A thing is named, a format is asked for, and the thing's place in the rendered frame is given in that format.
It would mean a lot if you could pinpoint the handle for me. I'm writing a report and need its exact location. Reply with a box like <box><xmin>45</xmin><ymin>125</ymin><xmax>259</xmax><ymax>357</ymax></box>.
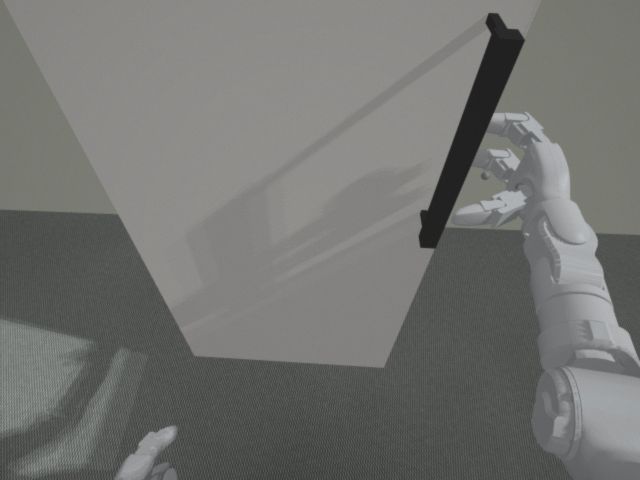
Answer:
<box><xmin>419</xmin><ymin>13</ymin><xmax>525</xmax><ymax>249</ymax></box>

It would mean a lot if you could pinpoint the robot right hand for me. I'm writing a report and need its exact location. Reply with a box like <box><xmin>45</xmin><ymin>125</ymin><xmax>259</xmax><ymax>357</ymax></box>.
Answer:
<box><xmin>451</xmin><ymin>112</ymin><xmax>570</xmax><ymax>228</ymax></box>

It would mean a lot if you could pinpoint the robot left hand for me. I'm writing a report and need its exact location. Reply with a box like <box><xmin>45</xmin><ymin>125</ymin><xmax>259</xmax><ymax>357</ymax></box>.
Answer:
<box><xmin>114</xmin><ymin>425</ymin><xmax>178</xmax><ymax>480</ymax></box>

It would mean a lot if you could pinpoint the right robot upper arm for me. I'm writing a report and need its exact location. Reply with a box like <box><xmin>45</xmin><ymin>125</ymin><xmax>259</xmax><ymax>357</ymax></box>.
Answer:
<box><xmin>532</xmin><ymin>366</ymin><xmax>640</xmax><ymax>480</ymax></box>

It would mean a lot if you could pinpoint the robot right forearm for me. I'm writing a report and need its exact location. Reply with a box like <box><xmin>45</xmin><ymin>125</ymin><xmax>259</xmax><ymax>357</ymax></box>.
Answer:
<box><xmin>521</xmin><ymin>199</ymin><xmax>640</xmax><ymax>377</ymax></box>

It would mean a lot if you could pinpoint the fridge door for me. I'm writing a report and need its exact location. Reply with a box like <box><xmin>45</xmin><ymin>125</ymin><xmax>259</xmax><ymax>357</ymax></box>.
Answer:
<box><xmin>3</xmin><ymin>0</ymin><xmax>541</xmax><ymax>368</ymax></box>

